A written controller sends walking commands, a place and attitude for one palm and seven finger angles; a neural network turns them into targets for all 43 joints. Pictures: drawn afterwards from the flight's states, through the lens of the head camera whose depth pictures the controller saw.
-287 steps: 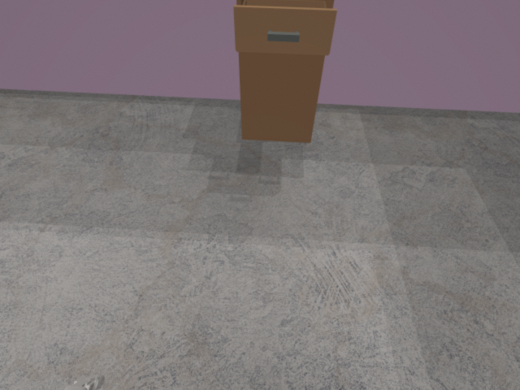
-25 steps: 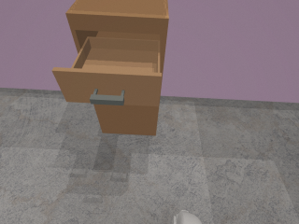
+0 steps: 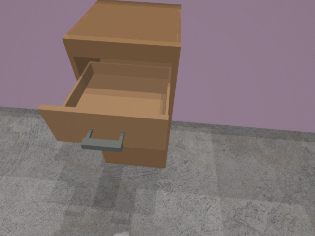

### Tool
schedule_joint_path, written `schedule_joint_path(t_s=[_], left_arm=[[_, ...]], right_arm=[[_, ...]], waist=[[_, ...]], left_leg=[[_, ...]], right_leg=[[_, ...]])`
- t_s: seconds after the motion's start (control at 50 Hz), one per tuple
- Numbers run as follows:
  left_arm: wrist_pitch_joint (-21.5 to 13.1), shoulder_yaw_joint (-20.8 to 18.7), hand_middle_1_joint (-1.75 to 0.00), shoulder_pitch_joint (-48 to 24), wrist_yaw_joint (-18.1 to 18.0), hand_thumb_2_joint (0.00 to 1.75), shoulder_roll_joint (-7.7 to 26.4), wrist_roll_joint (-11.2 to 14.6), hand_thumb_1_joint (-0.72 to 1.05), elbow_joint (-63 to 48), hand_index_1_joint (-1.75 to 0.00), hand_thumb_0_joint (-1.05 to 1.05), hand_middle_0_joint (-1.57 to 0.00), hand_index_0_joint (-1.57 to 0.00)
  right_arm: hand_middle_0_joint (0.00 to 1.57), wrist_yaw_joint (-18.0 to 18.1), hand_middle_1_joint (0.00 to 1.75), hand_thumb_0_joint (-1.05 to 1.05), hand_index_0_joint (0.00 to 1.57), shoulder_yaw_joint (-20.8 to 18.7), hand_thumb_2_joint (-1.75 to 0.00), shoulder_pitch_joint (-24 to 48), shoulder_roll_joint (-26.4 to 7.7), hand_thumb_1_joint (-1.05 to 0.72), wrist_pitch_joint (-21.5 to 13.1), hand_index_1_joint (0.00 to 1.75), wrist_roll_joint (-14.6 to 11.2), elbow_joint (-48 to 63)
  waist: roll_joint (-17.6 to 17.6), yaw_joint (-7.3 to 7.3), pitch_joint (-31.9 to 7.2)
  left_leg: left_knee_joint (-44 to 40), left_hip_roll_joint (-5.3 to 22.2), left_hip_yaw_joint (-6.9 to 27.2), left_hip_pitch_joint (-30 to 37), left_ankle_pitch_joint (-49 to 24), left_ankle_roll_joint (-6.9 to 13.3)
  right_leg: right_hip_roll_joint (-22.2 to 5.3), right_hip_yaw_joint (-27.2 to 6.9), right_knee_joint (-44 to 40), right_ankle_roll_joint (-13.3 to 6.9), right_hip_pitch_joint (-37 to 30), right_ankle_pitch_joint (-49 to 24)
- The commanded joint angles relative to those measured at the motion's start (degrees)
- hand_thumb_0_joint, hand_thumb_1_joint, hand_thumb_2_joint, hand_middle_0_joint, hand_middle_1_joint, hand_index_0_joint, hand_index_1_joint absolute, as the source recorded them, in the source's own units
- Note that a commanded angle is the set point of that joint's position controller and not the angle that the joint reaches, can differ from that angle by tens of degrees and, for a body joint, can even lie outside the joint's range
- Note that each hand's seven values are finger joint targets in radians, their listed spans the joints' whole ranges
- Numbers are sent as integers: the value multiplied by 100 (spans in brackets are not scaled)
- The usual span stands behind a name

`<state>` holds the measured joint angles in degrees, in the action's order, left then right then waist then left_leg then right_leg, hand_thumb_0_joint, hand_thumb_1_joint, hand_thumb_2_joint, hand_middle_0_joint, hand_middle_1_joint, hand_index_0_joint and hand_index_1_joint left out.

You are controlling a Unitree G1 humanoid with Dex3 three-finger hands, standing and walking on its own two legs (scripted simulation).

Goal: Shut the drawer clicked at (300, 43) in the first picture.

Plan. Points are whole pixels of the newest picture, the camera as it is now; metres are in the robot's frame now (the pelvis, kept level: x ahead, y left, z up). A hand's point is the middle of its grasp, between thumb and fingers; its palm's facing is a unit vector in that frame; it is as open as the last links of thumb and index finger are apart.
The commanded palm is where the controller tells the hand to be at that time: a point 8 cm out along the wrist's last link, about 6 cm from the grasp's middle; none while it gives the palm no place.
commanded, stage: come to a stop and stand still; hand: left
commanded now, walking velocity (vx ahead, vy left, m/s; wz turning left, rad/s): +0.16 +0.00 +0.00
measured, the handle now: (104, 139) +0.38 +0.20 -0.01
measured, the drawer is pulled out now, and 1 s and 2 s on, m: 0.29 0.29 0.29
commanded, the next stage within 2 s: look again from close up in 1.22 s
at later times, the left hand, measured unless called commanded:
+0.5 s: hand out of the picture +0.11 +0.18 -0.17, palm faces +0.02 -0.96 -0.27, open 7.4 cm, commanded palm none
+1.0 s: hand out of the picture +0.01 +0.19 -0.17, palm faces +0.08 -0.97 -0.24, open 7.4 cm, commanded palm none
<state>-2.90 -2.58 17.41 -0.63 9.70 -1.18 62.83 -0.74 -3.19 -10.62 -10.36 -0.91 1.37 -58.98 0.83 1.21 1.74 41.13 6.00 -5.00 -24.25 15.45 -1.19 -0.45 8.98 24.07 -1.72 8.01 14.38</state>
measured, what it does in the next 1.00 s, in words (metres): steps on the spot: left foot, then right foot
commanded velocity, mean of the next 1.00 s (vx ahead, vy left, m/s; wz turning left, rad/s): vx -0.02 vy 0.02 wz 0.00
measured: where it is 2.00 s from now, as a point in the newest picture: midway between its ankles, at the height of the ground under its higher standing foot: outside the picture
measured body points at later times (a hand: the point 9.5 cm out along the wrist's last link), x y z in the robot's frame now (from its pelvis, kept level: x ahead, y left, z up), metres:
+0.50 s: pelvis +0.05 -0.02 -0.01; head +0.08 -0.03 +0.44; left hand +0.11 +0.23 -0.15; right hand +0.09 -0.25 -0.17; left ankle +0.09 +0.12 -0.74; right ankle +0.06 -0.13 -0.74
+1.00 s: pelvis +0.01 +0.00 +0.00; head +0.01 -0.01 +0.45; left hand +0.01 +0.24 -0.15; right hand +0.05 -0.25 -0.15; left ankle -0.02 +0.13 -0.74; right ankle +0.06 -0.13 -0.74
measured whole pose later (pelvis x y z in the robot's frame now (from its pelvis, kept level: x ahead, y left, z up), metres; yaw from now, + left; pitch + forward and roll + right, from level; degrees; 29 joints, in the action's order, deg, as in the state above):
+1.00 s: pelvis +0.01 +0.00 +0.00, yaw -1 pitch -1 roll +0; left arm 1.4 -2.7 16.9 -1.6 10.6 -1.2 60.5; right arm 0.1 -2.7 -13.8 -12.5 1.3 1.0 -58.7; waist 0.6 2.6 0.9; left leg 26.3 2.3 -1.4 -9.0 19.0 -1.1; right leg -3.2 4.1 27.4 0.3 17.5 9.7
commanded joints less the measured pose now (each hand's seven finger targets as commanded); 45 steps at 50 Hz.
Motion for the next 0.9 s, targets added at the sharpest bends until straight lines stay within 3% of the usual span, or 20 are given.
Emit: schedule_joint_path(t_s=[0.0,0.02,0.04,0.06,0.08,0.12,0.14,0.18,0.26,0.32,0.38,0.44,0.46,0.48,0.5,0.52,0.58,0.66,0.76,0.88], left_arm=[[-5,-124,-30,176,-14,90,728,24,90,-138,-30,0,-20,-20],[30,-81,-30,238,-2,90,592,37,90,-141,-30,0,-20,-20],[53,-40,-30,358,20,90,306,34,90,-234,-30,0,-20,-20],[46,-9,-30,291,9,90,206,24,90,-351,-30,0,-20,-20],[87,-14,-30,23,-39,90,342,-16,90,-379,-30,0,-20,-20],[132,-1,-30,39,-33,90,239,18,90,-171,-30,0,-20,-20],[158,33,-30,223,-34,90,154,44,90,-55,-30,0,-20,-20],[293,63,-30,558,-97,90,83,68,90,100,-30,0,-20,-20],[499,-19,-30,309,-128,90,300,14,90,-115,-30,0,-20,-20],[585,-88,-30,100,-144,90,336,3,90,-340,-30,0,-20,-20],[540,-87,-30,52,-154,90,291,23,90,-473,-30,0,-20,-20],[391,-78,-30,342,-160,90,360,-6,90,-404,-30,0,-20,-20],[306,-80,-30,382,-186,90,623,-47,90,-407,-30,0,-20,-20],[243,-129,-30,118,-198,90,1095,-64,90,-471,-30,0,-20,-20],[266,-141,-30,144,-171,90,1262,-31,90,-564,-30,0,-20,-20],[260,-181,-30,11,-179,90,1279,-32,90,-567,-30,0,-20,-20],[257,-158,-30,-337,-206,90,1015,-20,90,-676,-30,0,-20,-20],[226,-222,-30,-95,-245,90,1072,-11,90,-709,-30,0,-20,-20],[249,-243,-30,36,-224,90,1110,-59,90,-720,-30,0,-20,-20],[306,-248,-30,-139,-128,90,1215,-87,90,-655,-30,0,-20,-20]], right_arm=[[20,32,30,0,20,43,-90,-495,-173,-90,-184,30,-18,35],[20,68,30,0,20,18,-90,-837,-396,-90,-228,30,-17,-87],[20,113,30,0,20,-100,-90,-1292,-884,-90,-250,30,32,-162],[20,130,30,0,20,-151,-90,-1549,-1209,-90,-178,30,51,-168],[20,198,30,0,20,-89,-90,-1478,-1060,-90,-164,30,47,-191],[20,269,30,0,20,81,-90,-666,-595,-90,-160,30,10,-12],[20,308,30,0,20,155,-90,-377,-466,-90,-202,30,-13,31],[20,359,30,0,20,128,-90,-207,-492,-90,-184,30,-46,16],[20,410,30,0,20,-24,-90,-313,-780,-90,-14,30,-69,-47],[20,397,30,0,20,-124,-90,-211,-832,-90,93,30,-33,19],[20,345,30,0,20,-177,-90,-23,-853,-90,135,30,7,107],[20,262,30,0,20,-192,-90,-58,-745,-90,164,30,-42,100],[20,221,30,0,20,-162,-90,-172,-496,-90,158,30,-91,95],[20,168,30,0,20,-93,-90,-320,-150,-90,183,30,-128,204],[20,166,30,0,20,-102,-90,-190,-242,-90,297,30,-116,259],[20,178,30,0,20,-117,-90,-78,-273,-90,396,30,-77,288],[20,137,30,0,20,-146,-90,-285,-449,-90,401,30,-43,119],[20,81,30,0,20,-146,-90,-296,-510,-90,437,30,-12,211],[20,47,30,0,20,-119,-90,-199,-496,-90,428,30,-13,347],[20,59,30,0,20,-14,-90,-437,-356,-90,269,30,-59,267]], waist=[[-469,-199,158],[35,-314,-71],[1090,-454,-154],[1763,-524,-218],[1591,-580,-146],[703,-209,235],[431,-36,157],[452,62,-296],[543,-76,-274],[898,-100,-182],[1081,-55,-171],[653,94,-354],[-171,93,-429],[-1316,-93,-303],[-1108,112,-347],[-1537,93,-228],[-977,-34,-10],[-916,112,-139],[-1097,191,-97],[-1305,113,-83]], left_leg=[[-1333,-224,-263,1488,-498,-25],[-1658,-11,26,2155,-655,45],[-2000,995,1281,2699,-879,468],[-2629,1871,2298,2670,-821,1035],[-2806,1856,2377,2366,-849,1152],[-2726,1507,1568,1520,-2107,1059],[-2597,1348,1129,1392,-3244,969],[-2338,1178,546,1679,-4480,899],[-2202,1316,612,1868,-4745,1028],[-2140,1325,529,1712,-4183,1091],[-2051,1283,583,1501,-3540,1027],[-1496,803,375,1242,-2229,613],[-899,326,83,1068,-1117,252],[-493,-300,-242,382,830,-58],[213,-366,169,537,1668,-60],[775,-389,436,395,1764,-41],[1771,-412,652,-142,1003,-93],[2023,-411,713,-447,559,-230],[1291,-383,579,-237,653,-247],[-448,-522,168,919,788,-75]], right_leg=[[-1228,-903,-533,-444,788,-354],[-954,-711,112,-258,1044,-128],[-418,-265,1293,-5,1792,717],[-86,-7,2578,123,2238,2064],[-229,-503,3338,101,2360,2082],[-556,-850,3403,179,2002,1357],[-598,-883,3080,269,1633,1099],[-525,-813,2619,406,1181,812],[-387,-728,2644,416,1365,874],[-329,-769,2792,381,1487,1032],[-328,-703,2137,283,1162,991],[-263,-516,340,304,248,-423],[-766,-1140,-353,222,42,-1440],[-1838,-2237,-545,-213,-15,-2545],[-2324,-2399,-781,-707,453,-2392],[-2238,-2623,-896,-811,719,-2063],[-1846,-2081,-638,-756,335,-2267],[-1845,-1897,-647,-686,-94,-2009],[-1788,-2010,-929,-668,-22,-696],[-1498,-1959,-1329,-585,637,871]])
